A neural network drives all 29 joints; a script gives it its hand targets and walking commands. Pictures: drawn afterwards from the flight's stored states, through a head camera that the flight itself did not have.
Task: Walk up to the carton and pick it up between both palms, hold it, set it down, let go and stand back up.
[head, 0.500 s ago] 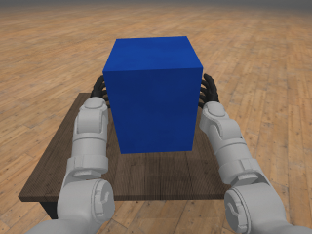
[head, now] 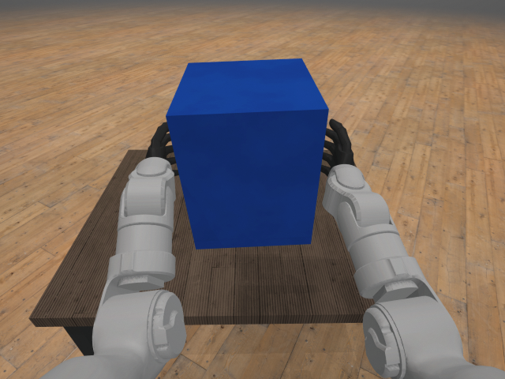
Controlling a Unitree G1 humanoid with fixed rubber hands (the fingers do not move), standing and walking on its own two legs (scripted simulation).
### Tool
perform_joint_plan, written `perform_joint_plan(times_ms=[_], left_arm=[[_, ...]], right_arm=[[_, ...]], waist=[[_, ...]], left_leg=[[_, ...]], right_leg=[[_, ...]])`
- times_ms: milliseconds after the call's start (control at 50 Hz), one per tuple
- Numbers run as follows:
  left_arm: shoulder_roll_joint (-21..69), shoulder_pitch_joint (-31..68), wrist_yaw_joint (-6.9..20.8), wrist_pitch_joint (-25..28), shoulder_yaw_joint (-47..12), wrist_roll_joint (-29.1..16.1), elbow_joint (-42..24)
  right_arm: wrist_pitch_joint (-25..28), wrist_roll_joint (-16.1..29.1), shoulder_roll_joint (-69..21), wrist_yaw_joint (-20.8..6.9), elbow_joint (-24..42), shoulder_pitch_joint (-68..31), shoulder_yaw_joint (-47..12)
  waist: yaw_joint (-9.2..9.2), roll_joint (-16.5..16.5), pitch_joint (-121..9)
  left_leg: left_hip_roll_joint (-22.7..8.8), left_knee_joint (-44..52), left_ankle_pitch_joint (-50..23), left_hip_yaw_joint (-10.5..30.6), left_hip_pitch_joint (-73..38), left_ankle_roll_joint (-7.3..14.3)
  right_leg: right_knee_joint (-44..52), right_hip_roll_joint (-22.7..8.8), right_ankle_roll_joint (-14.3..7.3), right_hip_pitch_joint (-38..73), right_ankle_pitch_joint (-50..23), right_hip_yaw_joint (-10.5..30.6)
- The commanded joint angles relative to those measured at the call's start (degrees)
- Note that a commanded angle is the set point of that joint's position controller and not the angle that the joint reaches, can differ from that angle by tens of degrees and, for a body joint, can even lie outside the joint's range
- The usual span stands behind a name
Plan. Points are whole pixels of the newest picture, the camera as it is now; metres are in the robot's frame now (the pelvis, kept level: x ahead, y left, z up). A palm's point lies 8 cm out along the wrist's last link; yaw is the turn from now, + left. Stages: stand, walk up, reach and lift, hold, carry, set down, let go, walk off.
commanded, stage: hold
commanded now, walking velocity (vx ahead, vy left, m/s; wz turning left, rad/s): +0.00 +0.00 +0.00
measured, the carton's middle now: (249, 153) +0.43 +0.00 +0.20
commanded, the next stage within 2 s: set down in 0.78 s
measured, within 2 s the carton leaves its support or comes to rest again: neither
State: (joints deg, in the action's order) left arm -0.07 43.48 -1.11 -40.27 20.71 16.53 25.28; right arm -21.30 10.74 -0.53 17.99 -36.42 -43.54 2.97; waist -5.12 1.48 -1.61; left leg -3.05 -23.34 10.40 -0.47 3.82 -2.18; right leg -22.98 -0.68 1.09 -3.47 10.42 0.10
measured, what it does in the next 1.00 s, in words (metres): stands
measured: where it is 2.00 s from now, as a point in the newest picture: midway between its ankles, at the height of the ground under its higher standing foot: outside the picture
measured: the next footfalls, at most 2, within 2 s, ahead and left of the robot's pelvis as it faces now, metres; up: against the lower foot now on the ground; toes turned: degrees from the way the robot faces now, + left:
none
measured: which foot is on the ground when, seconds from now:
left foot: down 0.00-1.00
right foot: down 0.00-1.00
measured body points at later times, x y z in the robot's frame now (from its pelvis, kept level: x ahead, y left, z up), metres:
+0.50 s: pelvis +0.00 +0.00 +0.00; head -0.08 +0.01 +0.44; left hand +0.39 +0.15 +0.21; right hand +0.37 -0.14 +0.21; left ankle +0.04 +0.14 -0.74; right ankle +0.04 -0.13 -0.74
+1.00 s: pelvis +0.00 +0.00 +0.00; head -0.09 +0.01 +0.44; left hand +0.38 +0.15 +0.22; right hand +0.37 -0.14 +0.24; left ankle +0.04 +0.14 -0.74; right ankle +0.04 -0.13 -0.74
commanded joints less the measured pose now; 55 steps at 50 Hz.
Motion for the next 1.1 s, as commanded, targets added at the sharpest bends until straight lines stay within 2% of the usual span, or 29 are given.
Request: perform_joint_plan(times_ms=[0,760,780,820,860,920,1000,1060,1080], left_arm=[[34.99,36.7,11.87,4.38,-21.34,-2.62,-11.13],[34.65,36.93,11.95,4.54,-20.97,-2.39,-11.49],[37.95,39.49,12.09,3.68,-25.51,-3.49,-15.49],[37.12,40.45,11.88,3.73,-25.14,-3.63,-15.55],[35.9,39.97,12.32,3.58,-22.73,-2.1,-13.32],[33.78,39.5,13.96,4.03,-17.09,0.72,-8.41],[31.31,42.55,16.2,8.43,-13.74,2.49,-5.33],[29.33,41.9,17.25,12.13,-11.49,4.38,-0.38],[28.53,41.79,17.38,13.25,-10.95,4.79,0.41]], right_arm=[[4.09,5.05,-31.81,-11.01,18.33,-47.74,-19.13],[4.25,4.97,-31.89,-11.09,18.06,-47.28,-19.08],[4.59,6.89,-35.76,-9.85,24.3,-53.04,-21.53],[4.03,7.16,-35.22,-9.14,24.41,-52.96,-21.21],[4.1,5.93,-34.31,-9.21,22.23,-52.06,-19.45],[5.78,2.05,-32.59,-10.38,15.62,-50.97,-13.93],[11.95,-5.14,-31.93,-12.24,10.21,-48.86,-7.24],[16.31,-11.37,-30.99,-13.86,3.96,-42.64,-1.59],[17.24,-12.75,-30.84,-14.31,1.82,-40.62,-0.51]], waist=[[0.85,-0.82,-18.1],[0.9,-0.92,-18.24],[1.98,0.16,-27.76],[1.2,-0.07,-26.43],[1.51,-0.4,-21.44],[1.49,-0.64,-12.1],[0.69,-0.82,-9.28],[0.15,0.16,-7.02],[0.47,0.43,-6.03]], left_leg=[[6.46,7.72,-7.53,-1.19,-5.32,2.21],[6.49,7.66,-7.81,-1.3,-5.4,2.24],[6.73,5.81,-11.4,-3.5,-9.3,3.59],[6.93,5.79,-11.35,-2.95,-9.01,3.47],[6.96,6.93,-8.79,-2.73,-7.74,3.48],[6.66,9.98,-1.1,-3.09,-4.88,3.59],[6.01,11.49,4.78,-3.99,-2.98,3.09],[6.02,11.68,8.33,-5.35,-1.72,3.46],[5.95,12.06,9.23,-5.73,-1.18,3.61]], right_leg=[[9.84,4.2,1.52,10.11,-6.11,-3.73],[9.82,4.21,1.49,10.36,-6.31,-3.82],[7.28,4.78,1.8,15.7,-13.22,-4.04],[7.43,4.61,2.06,15.97,-13.82,-3.84],[8.39,4.22,1.91,14.97,-10.95,-3.9],[10.2,3.47,1.59,11.43,-3.06,-4.45],[11.0,3.09,1.17,8.38,3.79,-5.81],[11.12,2.49,1.06,7.72,8.99,-6.62],[11.04,2.37,1.1,7.85,10.25,-6.65]])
